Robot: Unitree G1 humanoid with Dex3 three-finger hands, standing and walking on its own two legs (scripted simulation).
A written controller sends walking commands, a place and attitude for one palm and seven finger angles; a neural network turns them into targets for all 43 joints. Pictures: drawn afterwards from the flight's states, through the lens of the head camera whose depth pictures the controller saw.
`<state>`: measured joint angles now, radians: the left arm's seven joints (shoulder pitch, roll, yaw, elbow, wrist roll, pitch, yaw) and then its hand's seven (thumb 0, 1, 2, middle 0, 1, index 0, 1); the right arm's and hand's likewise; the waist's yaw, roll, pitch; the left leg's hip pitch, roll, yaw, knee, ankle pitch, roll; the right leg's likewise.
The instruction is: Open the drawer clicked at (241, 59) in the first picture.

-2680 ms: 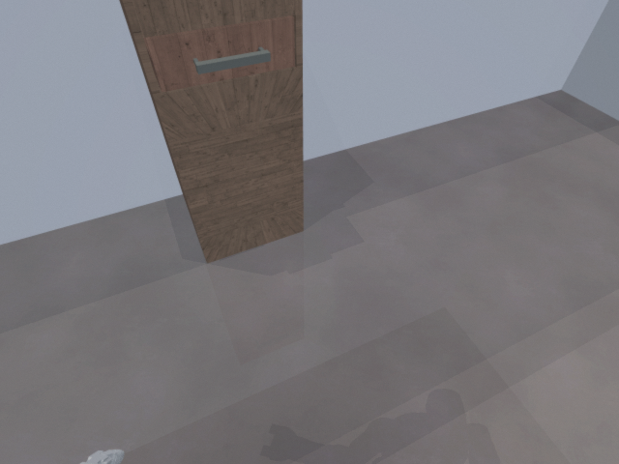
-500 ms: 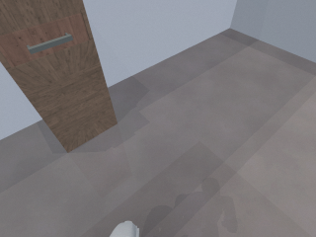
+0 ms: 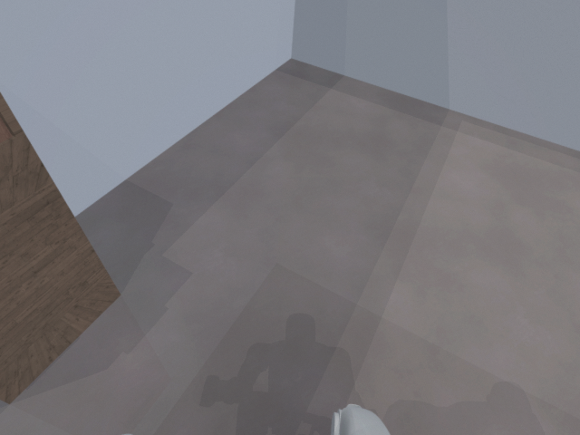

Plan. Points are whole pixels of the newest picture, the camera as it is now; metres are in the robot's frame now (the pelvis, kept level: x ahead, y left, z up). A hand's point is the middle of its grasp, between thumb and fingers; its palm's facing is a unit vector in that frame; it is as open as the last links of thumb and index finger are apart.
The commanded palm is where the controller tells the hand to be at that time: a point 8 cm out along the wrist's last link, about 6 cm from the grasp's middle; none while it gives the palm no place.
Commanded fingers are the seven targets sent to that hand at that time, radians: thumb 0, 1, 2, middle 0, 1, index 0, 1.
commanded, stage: walk to a spot facing it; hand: left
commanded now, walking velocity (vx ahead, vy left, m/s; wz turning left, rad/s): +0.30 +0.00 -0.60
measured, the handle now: out of the picture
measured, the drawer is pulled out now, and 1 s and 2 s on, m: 0.00 0.00 0.00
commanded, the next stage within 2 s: turn to face it in 0.84 s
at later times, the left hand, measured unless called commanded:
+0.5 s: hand (233, 322) +0.35 +0.12 -0.17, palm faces -0.29 -0.93 -0.22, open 7.2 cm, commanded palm none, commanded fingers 0.00 0.90 0.90 -0.20 -0.30 -0.20 -0.30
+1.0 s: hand (250, 244) +0.54 +0.11 -0.17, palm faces -0.52 -0.84 -0.18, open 7.3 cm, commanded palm none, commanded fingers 0.00 0.90 0.90 -0.20 -0.30 -0.20 -0.30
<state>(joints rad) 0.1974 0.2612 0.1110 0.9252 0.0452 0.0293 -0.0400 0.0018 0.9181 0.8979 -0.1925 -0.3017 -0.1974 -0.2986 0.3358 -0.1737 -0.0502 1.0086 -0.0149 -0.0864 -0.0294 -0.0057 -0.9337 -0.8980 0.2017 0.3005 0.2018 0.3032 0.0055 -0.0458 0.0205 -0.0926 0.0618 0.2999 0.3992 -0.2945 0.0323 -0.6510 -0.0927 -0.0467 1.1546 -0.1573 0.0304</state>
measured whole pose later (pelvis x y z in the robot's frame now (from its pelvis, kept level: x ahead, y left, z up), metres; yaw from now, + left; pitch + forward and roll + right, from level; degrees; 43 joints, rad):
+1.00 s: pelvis +0.37 -0.01 +0.00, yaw -35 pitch +1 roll -2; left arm 0.21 0.24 0.10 0.92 0.03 0.06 -0.03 0.00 0.92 0.90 -0.20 -0.30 -0.20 -0.30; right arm 0.24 -0.17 -0.03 0.94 -0.02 -0.03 -0.03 0.00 -0.92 -0.90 0.20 0.30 0.20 0.30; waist 0.00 -0.03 0.07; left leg -0.18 0.13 0.29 0.48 -0.30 0.02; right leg -0.53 -0.07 -0.06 1.07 -0.34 0.07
